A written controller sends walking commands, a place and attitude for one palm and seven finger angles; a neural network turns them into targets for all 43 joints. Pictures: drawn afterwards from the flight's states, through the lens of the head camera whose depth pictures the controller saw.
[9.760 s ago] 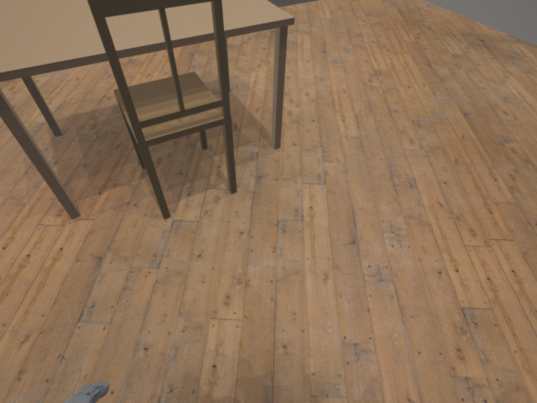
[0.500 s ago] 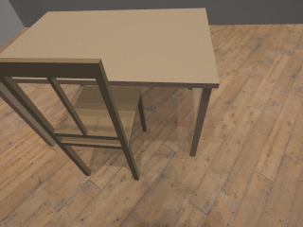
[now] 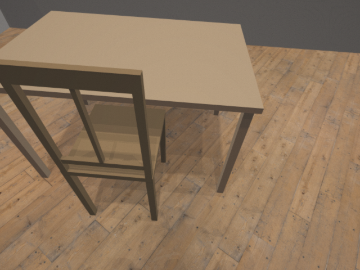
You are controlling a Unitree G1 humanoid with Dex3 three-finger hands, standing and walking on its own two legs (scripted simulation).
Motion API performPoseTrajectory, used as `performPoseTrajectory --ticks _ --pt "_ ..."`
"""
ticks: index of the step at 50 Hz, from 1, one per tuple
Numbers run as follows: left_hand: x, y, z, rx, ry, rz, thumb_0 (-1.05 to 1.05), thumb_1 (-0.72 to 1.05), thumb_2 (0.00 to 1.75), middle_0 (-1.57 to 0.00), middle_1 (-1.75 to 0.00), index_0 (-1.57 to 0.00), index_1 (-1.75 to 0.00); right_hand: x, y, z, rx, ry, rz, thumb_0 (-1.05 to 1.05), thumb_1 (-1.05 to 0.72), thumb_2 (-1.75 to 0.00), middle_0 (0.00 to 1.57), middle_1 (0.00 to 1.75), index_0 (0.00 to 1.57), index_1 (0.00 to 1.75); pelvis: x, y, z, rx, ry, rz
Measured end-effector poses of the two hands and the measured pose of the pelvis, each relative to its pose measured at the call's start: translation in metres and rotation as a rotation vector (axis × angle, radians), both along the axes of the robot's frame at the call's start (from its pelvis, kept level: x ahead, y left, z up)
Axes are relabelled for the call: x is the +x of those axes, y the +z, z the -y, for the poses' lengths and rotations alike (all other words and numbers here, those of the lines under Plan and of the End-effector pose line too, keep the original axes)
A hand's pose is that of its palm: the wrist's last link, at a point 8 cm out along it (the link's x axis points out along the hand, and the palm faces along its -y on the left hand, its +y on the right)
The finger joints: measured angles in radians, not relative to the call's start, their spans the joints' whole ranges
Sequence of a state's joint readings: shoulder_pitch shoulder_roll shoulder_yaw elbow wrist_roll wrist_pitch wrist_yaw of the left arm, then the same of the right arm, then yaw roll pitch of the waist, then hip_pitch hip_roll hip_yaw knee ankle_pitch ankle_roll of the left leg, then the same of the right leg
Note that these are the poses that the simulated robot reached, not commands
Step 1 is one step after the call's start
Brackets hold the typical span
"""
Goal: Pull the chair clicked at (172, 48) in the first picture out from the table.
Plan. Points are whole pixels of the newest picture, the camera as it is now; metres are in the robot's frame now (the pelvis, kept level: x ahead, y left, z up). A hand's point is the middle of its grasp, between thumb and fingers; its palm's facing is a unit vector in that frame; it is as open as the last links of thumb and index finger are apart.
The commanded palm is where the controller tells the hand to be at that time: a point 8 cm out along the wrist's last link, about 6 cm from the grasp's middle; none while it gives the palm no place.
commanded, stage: come to a stop and stand still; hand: left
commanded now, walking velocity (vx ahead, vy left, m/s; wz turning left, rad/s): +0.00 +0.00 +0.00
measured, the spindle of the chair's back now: (90, 130) +0.52 +0.34 -0.06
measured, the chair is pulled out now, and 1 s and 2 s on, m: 0.00 0.00 0.00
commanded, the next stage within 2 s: look again from close up in 0.28 s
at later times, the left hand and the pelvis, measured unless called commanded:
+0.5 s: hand out of the picture +0.01 +0.16 -0.18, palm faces +0.01 -0.98 -0.20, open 7.4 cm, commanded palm none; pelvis +0.01 -0.01 -0.01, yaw +0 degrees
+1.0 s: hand out of the picture +0.02 +0.14 -0.18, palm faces +0.02 -0.98 -0.21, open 7.4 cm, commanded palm none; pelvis +0.01 -0.03 -0.01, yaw +0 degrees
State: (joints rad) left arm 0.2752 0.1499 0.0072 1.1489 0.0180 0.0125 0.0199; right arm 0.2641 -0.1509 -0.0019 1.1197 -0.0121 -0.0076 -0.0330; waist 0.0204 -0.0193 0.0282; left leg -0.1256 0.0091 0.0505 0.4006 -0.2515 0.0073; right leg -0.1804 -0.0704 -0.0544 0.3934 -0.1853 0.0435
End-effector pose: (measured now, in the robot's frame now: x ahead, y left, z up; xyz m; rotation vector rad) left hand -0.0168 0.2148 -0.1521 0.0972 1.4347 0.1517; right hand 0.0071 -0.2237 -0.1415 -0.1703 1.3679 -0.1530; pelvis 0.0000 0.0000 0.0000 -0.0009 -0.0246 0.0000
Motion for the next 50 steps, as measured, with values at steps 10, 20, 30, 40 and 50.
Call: performPoseTrajectory --ticks 10,20,30,40,50 --pt "0.015 0.004 -0.004 0.025 -0.016 0.003 0.0 0.9 0.9 -0.2 -0.3 -0.2 -0.29 -0.028 -0.007 -0.019 0.051 -0.044 -0.081 0.01 -0.91 -0.9 0.2 0.3 0.2 0.3 0.008 0.0 -0.001 0.001 -0.005 0.001" --pt "0.022 0.004 0.005 0.033 -0.024 0.009 0.0 0.91 0.9 -0.2 -0.3 -0.2 -0.29 -0.028 -0.01 -0.017 0.067 -0.057 -0.09 0.01 -0.91 -0.9 0.2 0.3 0.2 0.3 0.013 -0.001 0.005 -0.002 -0.006 -0.004" --pt "0.022 0.004 0.003 0.057 -0.032 0.037 0.01 0.91 0.9 -0.2 -0.3 -0.2 -0.29 0.001 -0.02 0.0 0.058 -0.001 0.015 0.01 -0.92 -0.9 0.2 0.3 0.2 0.3 0.012 -0.01 0.009 0.0 0.001 0.0" --pt "0.032 0.008 0.012 0.064 -0.039 0.064 0.0 0.9 0.9 -0.2 -0.3 -0.2 -0.29 0.011 -0.02 0.016 0.052 0.01 0.032 0.01 -0.92 -0.9 0.2 0.3 0.2 0.3 0.013 -0.008 0.021 0.011 -0.004 0.005" --pt "0.033 0.007 0.024 0.056 -0.036 0.06 0.01 0.91 0.9 -0.2 -0.3 -0.2 -0.29 0.001 -0.018 0.026 0.052 0.009 -0.016 0.01 -0.91 -0.9 0.2 0.3 0.2 0.3 0.012 -0.007 0.034 0.011 0.0 0.001"
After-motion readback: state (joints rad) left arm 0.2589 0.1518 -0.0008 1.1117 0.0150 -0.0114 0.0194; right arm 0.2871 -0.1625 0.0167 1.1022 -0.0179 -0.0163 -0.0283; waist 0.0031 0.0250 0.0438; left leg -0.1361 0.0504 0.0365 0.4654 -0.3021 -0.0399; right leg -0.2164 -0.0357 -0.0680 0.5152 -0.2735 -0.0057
